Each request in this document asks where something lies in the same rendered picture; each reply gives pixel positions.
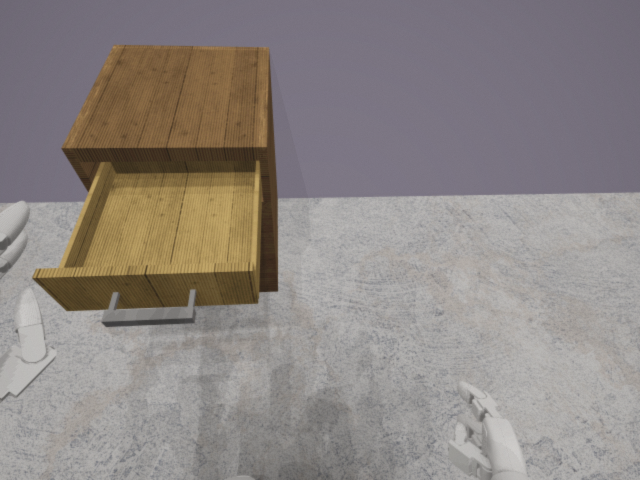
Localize cabinet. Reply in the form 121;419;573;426
61;45;278;292

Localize robot left hand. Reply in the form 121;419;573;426
0;201;57;403

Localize robot right hand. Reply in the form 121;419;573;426
449;381;527;480

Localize handle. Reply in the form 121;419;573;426
101;289;196;327

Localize drawer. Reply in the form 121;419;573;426
32;161;262;311

